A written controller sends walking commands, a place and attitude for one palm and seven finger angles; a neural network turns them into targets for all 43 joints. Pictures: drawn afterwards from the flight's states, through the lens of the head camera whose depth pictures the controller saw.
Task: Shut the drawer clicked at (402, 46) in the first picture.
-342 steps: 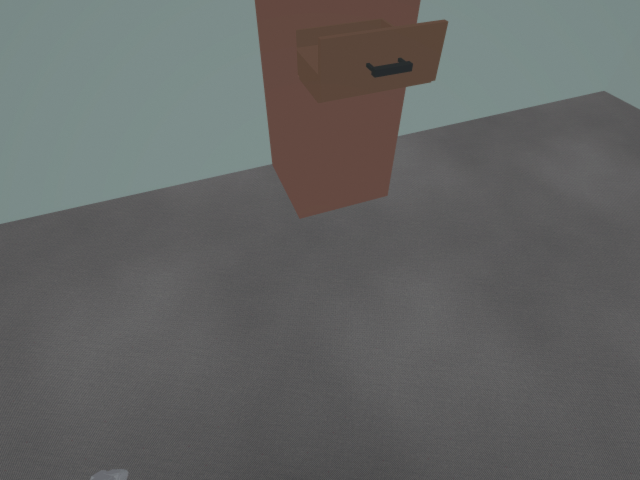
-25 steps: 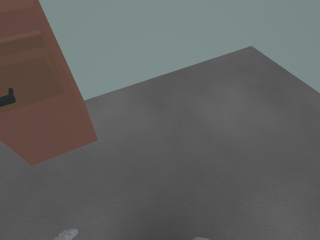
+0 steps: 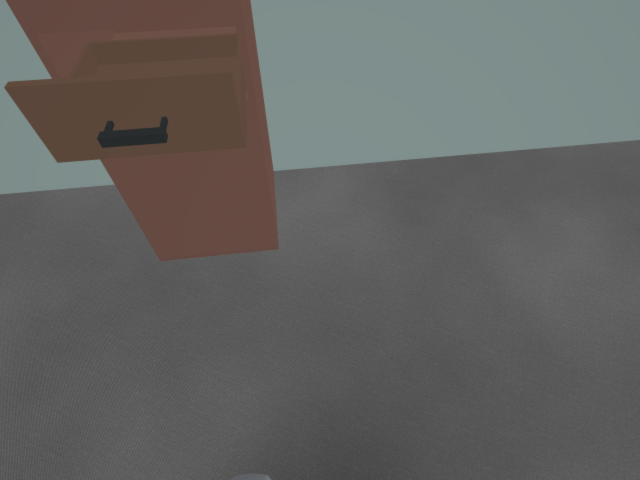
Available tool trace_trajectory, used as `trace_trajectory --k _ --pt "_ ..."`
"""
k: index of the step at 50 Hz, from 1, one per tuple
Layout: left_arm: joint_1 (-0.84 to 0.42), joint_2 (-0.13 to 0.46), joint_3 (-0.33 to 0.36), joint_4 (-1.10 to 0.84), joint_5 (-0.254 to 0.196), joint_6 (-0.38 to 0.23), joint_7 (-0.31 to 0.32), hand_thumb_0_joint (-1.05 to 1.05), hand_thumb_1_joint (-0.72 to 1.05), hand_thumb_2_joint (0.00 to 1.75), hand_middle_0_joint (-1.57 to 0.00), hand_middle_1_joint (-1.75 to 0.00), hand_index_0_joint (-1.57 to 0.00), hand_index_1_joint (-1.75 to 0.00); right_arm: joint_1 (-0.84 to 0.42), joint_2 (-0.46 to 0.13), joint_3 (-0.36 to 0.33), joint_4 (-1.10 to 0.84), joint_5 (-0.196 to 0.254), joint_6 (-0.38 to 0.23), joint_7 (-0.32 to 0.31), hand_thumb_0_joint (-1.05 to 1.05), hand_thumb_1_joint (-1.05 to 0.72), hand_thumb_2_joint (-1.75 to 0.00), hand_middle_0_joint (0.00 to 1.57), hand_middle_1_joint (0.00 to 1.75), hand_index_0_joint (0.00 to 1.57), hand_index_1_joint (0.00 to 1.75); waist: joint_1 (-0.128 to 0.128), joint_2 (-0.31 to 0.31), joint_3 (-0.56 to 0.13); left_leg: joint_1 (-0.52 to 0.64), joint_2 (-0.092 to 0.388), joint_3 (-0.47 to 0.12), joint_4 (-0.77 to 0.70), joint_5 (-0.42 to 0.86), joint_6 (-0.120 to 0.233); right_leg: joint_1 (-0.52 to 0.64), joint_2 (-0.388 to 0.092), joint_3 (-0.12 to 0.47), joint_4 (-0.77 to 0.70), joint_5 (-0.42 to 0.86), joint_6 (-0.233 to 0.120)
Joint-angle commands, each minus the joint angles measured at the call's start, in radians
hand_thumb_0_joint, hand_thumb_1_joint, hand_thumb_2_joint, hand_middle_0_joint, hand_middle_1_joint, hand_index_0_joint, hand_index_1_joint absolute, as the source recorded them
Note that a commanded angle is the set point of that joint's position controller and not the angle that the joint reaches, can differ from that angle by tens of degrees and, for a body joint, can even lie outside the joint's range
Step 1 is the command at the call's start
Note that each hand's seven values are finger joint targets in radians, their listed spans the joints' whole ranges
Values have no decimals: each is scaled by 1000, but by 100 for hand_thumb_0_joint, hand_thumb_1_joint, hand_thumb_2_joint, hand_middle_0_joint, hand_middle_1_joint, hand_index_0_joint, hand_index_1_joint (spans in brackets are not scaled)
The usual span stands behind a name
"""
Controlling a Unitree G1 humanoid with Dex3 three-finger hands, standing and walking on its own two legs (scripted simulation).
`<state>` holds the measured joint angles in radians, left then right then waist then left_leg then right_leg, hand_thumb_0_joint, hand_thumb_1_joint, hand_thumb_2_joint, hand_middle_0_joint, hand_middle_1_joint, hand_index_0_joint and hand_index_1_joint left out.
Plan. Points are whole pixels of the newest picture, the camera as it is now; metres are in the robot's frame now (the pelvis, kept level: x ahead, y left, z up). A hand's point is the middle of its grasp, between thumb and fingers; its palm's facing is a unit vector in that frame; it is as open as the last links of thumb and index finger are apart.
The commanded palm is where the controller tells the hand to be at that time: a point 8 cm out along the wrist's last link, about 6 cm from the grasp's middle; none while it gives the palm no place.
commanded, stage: turn to face it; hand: left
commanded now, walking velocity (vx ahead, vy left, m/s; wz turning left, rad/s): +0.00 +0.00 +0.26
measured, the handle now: (135, 130) +0.70 +0.43 -0.01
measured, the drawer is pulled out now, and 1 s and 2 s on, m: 0.20 0.20 0.20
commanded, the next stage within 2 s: take the last steps up to it in 0.16 s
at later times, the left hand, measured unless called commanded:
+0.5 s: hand out of the picture +0.01 +0.18 -0.15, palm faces +0.20 -0.94 -0.26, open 7.4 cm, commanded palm none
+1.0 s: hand out of the picture +0.02 +0.24 -0.18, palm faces +0.26 -0.95 -0.17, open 7.4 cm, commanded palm none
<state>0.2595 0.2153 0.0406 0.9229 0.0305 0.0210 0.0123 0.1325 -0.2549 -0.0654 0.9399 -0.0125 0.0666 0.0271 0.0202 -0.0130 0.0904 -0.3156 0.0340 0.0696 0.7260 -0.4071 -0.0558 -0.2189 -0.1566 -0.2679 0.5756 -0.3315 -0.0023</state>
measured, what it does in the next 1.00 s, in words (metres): walks ahead: left foot, then right foot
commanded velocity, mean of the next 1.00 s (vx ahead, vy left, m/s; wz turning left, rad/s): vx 0.23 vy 0.04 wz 0.11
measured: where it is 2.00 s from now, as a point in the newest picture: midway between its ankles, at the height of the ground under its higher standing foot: (294, 429)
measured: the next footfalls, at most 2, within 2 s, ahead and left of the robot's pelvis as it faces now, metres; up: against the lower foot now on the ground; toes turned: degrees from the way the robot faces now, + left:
left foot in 0.04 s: +0.03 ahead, +0.14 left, +0.00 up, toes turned +6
right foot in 0.40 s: +0.05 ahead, -0.11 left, +0.00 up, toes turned +1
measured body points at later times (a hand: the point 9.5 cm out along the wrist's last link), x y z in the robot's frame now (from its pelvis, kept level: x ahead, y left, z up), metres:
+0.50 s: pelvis +0.01 -0.01 +0.00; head +0.01 -0.05 +0.45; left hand +0.00 +0.23 -0.13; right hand +0.09 -0.24 -0.17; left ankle -0.02 +0.13 -0.68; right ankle +0.01 -0.11 -0.73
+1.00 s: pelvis +0.12 +0.08 +0.00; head +0.13 +0.09 +0.45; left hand +0.01 +0.29 -0.16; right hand +0.24 -0.13 -0.15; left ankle +0.12 +0.19 -0.73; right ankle +0.07 -0.05 -0.66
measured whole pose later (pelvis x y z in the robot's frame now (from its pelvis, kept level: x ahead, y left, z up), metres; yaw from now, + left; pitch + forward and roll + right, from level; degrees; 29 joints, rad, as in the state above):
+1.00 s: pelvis +0.12 +0.08 +0.00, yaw +10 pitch -2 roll +1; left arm 0.41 0.15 0.05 1.14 0.02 0.00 0.00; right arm 0.19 -0.15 -0.06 1.00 -0.02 -0.07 -0.01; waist 0.02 -0.03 0.05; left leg -0.26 0.04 0.17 0.56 -0.27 0.03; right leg -0.37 -0.11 -0.07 1.13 -0.44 -0.01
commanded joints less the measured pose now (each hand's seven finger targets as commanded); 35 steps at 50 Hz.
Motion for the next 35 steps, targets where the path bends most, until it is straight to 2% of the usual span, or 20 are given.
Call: trace_trajectory --k 1,2,3,4,6,8,14,16,18,19,20,21,22,23,24,25,26,28,32,35 --pt "35 161 61 -56 -19 -7 10 0 90 90 -20 -30 -20 -30 93 -155 -31 -58 -7 -57 -14 0 -90 -90 20 30 20 30 -52 93 -211 331 157 -163 -363 446 95 -121 -89 70 184 248 31" --pt "6 93 37 -94 -19 -4 6 0 90 90 -20 -30 -20 -30 145 -243 -48 -52 -6 -54 -20 0 -90 -90 20 30 20 30 -75 326 -195 388 376 -408 -369 853 228 -334 19 92 364 -316 85" --pt "-48 110 28 -108 -12 9 15 0 90 90 -20 -30 -20 -30 177 -243 -44 -36 -4 -48 -29 0 -90 -90 20 30 20 30 -94 233 -186 318 402 -391 -354 824 284 -314 21 187 468 -343 74" --pt "-71 91 33 -89 -13 11 18 0 90 90 -20 -30 -20 -30 155 -216 -40 -29 -9 -53 -41 0 -90 -90 20 30 20 30 -84 273 -170 294 349 -366 -351 815 277 -341 28 225 518 -299 75" --pt "-47 108 39 -49 -18 13 7 0 90 90 -20 -30 -20 -30 29 -153 -17 -54 -9 -52 -47 0 -90 -90 20 30 20 30 -32 217 -87 181 255 -247 -369 709 234 -302 28 239 542 -162 78" --pt "-1 103 37 -21 -17 13 0 0 90 90 -20 -30 -20 -30 -2 -138 -10 -63 -5 -58 -46 0 -90 -90 20 30 20 30 -12 181 -94 168 209 -188 -381 671 211 -261 42 222 500 -112 81" --pt "-16 66 23 -26 -21 8 3 0 90 90 -20 -30 -20 -30 32 -144 -17 -39 -11 -52 -42 0 -90 -90 20 30 20 30 -30 168 -118 167 209 -249 -392 499 227 -150 84 207 243 -136 77" --pt "33 55 20 -11 -16 -5 -3 0 90 90 -20 -30 -20 -30 27 -139 -19 -33 -12 -51 -39 0 -90 -90 20 30 20 30 -14 183 -128 128 188 -265 -388 275 211 -68 113 179 114 -101 69" --pt "121 69 25 24 -8 -23 -8 0 90 90 -20 -30 -20 -30 20 -113 -18 -28 -5 -49 -34 0 -90 -90 20 30 20 30 29 104 -102 -50 120 -242 -307 -15 160 144 122 167 -98 15 60" --pt "186 119 36 38 5 -36 -4 0 90 90 -20 -30 -20 -30 21 -56 -10 -36 2 -52 -31 0 -90 -90 20 30 20 30 62 -63 -80 -198 15 -151 -105 -124 105 240 -6 321 -250 -124 24" --pt "224 223 57 37 11 -40 4 0 90 90 -20 -30 -20 -30 -11 0 2 -81 3 -56 -22 0 -90 -90 20 30 20 30 92 -333 -23 -397 -78 -44 161 -214 51 251 -270 685 -427 -325 -82" --pt "244 221 56 32 -5 -46 10 0 90 90 -20 -30 -20 -30 -73 -71 -12 -98 -14 -51 -15 0 -90 -90 20 30 20 30 107 -243 24 -402 -21 -141 304 -150 60 101 -331 790 -508 -442 -135" --pt "192 206 53 31 -5 -56 13 0 90 90 -20 -30 -20 -30 -78 -67 -19 -90 -15 -50 -6 0 -90 -90 20 30 20 30 70 -200 70 -397 1 -163 388 -56 65 16 -309 785 -528 -491 -132" --pt "135 168 46 28 -4 -63 14 0 90 90 -20 -30 -20 -30 -29 -70 -25 -61 -17 -49 1 0 -90 -90 20 30 20 30 26 -145 73 -387 27 -157 421 13 63 -3 -288 687 -509 -444 -117" --pt "79 133 37 18 -2 -72 12 0 90 90 -20 -30 -20 -30 22 -55 -23 -28 -20 -49 8 0 -90 -90 20 30 20 30 -8 -114 62 -353 38 -135 427 100 49 -3 -222 540 -473 -304 -89" --pt "83 107 29 21 -6 -80 11 0 90 90 -20 -30 -20 -30 49 -34 -20 -7 -20 -50 11 0 -90 -90 20 30 20 30 -12 -97 43 -324 38 -111 418 157 39 8 -173 434 -448 -166 -70" --pt "104 93 25 30 -7 -85 10 0 90 90 -20 -30 -20 -30 67 -19 -18 3 -18 -48 11 0 -90 -90 20 30 20 30 -11 -125 39 -314 35 -93 409 191 31 18 -150 371 -443 -89 -61" --pt "163 75 21 63 -7 -94 12 0 90 90 -20 -30 -20 -30 60 -1 -17 9 -14 -52 14 0 -90 -90 20 30 20 30 3 -135 38 -329 39 -69 370 225 22 75 -139 325 -442 14 -65" --pt "252 75 21 118 -2 -104 14 0 90 90 -20 -30 -20 -30 7 20 -5 -2 -12 -64 14 0 -90 -90 20 30 20 30 33 -121 18 -361 55 -31 233 210 18 191 -162 288 -411 191 -95" --pt "270 84 20 149 1 -103 14 0 90 90 -20 -30 -20 -30 -38 40 6 -11 -8 -73 18 0 -90 -90 20 30 20 30 41 -136 37 -292 54 8 80 193 31 170 -169 256 -398 247 -104"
